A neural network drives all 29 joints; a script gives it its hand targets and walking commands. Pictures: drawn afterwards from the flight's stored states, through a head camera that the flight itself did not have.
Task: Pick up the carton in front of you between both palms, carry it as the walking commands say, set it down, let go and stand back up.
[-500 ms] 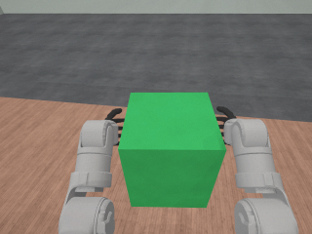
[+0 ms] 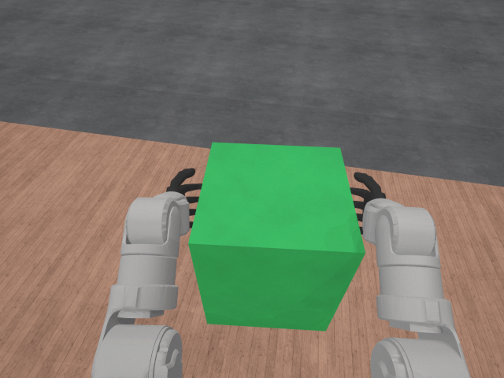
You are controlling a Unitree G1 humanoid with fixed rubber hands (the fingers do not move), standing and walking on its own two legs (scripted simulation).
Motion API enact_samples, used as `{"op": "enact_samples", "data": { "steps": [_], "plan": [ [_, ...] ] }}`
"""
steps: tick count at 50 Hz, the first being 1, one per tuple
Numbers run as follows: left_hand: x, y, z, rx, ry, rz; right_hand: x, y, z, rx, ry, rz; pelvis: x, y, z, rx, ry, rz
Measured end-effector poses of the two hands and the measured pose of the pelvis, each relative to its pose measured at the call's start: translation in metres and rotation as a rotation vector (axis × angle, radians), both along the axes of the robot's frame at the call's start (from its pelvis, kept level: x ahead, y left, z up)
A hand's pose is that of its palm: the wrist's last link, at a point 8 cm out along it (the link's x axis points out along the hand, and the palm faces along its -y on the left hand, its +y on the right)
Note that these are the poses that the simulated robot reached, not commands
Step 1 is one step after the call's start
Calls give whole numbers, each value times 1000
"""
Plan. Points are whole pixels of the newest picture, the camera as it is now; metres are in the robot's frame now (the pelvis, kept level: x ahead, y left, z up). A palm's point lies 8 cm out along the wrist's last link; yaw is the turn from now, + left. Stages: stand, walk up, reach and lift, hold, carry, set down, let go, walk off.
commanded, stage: carry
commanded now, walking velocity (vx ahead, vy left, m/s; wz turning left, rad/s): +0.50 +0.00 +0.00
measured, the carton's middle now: (270, 239) +0.35 +0.00 +0.01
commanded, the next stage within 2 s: none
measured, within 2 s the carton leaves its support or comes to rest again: neither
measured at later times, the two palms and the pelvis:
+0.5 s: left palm (206, 113) +0.63 +0.14 +0.06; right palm (342, 108) +0.66 -0.16 +0.06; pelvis +0.29 -0.03 -0.04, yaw +1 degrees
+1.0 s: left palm (207, 50) +0.96 +0.17 +0.03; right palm (311, 52) +0.95 -0.13 +0.04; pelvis +0.60 +0.03 -0.07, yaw +0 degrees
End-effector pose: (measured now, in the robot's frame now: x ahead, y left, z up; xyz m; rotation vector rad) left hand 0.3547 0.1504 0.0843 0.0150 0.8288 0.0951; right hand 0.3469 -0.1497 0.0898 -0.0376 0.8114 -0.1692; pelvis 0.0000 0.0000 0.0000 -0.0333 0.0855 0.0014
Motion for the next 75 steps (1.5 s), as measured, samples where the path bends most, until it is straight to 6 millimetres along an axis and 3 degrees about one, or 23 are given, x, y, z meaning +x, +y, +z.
{"op": "enact_samples", "data": {
  "steps": [7,13,17,19,24,29,35,39,43,45,52,59,65,71,75],
  "plan": [
    [80,-12,12,-18,-80,-10,72,-11,12,21,-82,-50,69,5,5,9,17,4],
    [160,-25,25,-14,-162,-1,155,-25,24,35,-163,-47,151,-4,-9,36,13,8],
    [218,-34,19,26,-188,10,220,-33,12,35,-187,-8,215,-15,-40,57,-11,23],
    [239,-33,7,51,-166,23,249,-33,-2,45,-164,18,237,-19,-49,42,-12,23],
    [267,-18,-23,53,-20,79,298,-17,-29,36,-19,87,283,-29,-39,52,-11,19],
    [313,-6,-25,45,-16,117,353,-5,-31,43,-15,110,332,-31,-30,61,1,23],
    [390,4,-12,37,-87,120,426,5,-20,58,-85,91,404,-22,-29,56,11,13],
    [451,14,-5,34,-143,106,482,15,-13,58,-142,77,461,-9,-40,35,10,6],
    [519,27,-15,22,-177,75,543,27,-17,33,-176,59,528,7,-68,6,-13,-16],
    [550,29,-27,8,-160,53,567,29,-25,3,-159,48,551,12,-76,28,-15,-11],
    [627,17,-56,12,-22,-29,619,17,-56,6,-20,-31,618,31,-65,4,-6,-11],
    [707,12,-49,-14,-79,-17,698,12,-46,19,-80,-57,694,33,-60,1,11,-5],
    [785,6,-40,-16,-144,8,783,6,-37,26,-144,-38,777,23,-71,22,14,7],
    [867,-1,-61,38,-149,27,878,0,-68,59,-148,34,870,9,-111,36,-14,23],
    [893,8,-92,46,-42,66,918,10,-98,49,-41,88,910,0,-111,41,-17,17]
  ]
}}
